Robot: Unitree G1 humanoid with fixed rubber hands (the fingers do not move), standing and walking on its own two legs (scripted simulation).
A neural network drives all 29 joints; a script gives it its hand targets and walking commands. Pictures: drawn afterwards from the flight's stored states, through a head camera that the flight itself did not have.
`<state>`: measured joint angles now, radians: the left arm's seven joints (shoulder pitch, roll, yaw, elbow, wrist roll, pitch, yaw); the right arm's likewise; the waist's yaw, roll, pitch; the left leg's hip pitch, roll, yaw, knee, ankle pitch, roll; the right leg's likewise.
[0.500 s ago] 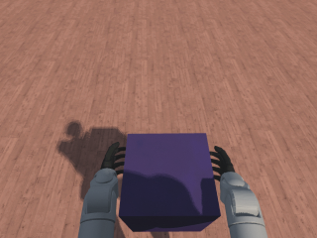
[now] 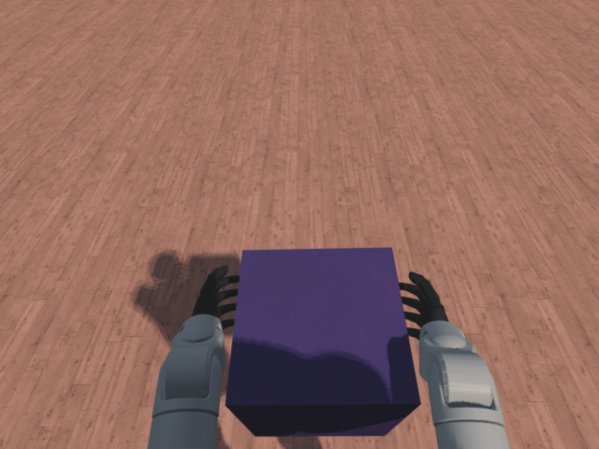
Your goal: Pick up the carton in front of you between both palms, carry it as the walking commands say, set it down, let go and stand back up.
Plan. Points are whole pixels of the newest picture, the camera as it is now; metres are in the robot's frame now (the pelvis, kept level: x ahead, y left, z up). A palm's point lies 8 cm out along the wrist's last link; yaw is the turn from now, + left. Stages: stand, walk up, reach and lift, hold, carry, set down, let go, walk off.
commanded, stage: carry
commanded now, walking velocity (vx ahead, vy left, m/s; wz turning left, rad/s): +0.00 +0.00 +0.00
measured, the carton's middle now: (318, 349) +0.29 +0.00 -0.05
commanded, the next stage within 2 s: hold in 1.48 s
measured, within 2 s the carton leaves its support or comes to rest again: neither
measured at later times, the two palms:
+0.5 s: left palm (188, 345) +0.26 +0.18 +0.03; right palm (418, 352) +0.26 -0.12 +0.02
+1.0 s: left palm (179, 372) +0.22 +0.18 +0.03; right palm (426, 382) +0.22 -0.12 +0.03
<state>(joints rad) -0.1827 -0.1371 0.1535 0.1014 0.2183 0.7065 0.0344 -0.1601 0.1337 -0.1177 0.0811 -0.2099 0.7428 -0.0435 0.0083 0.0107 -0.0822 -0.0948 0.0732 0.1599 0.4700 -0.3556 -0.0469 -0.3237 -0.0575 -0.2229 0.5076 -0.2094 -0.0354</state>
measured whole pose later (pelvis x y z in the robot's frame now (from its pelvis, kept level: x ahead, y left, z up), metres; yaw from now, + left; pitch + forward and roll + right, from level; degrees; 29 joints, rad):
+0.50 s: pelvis -0.03 +0.02 -0.01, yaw +0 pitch +2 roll -1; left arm -0.18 -0.14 0.15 0.13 0.22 0.72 0.04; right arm -0.17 0.13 -0.13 0.12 -0.22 0.75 -0.03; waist 0.01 0.01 -0.07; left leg -0.10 0.05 0.17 0.51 -0.44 0.01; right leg -0.34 -0.09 -0.21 0.56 -0.24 0.00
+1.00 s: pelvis -0.07 +0.02 -0.01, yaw +0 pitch +1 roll +0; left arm -0.21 -0.14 0.18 0.17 0.24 0.72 0.03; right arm -0.19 0.14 -0.14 0.15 -0.23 0.75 -0.03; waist 0.00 0.01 -0.08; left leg -0.15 0.03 0.17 0.52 -0.38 0.03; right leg -0.36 -0.10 -0.21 0.51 -0.15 -0.01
